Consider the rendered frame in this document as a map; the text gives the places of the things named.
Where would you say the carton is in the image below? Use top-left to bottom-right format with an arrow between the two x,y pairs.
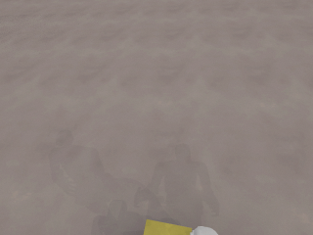
143,219 -> 192,235

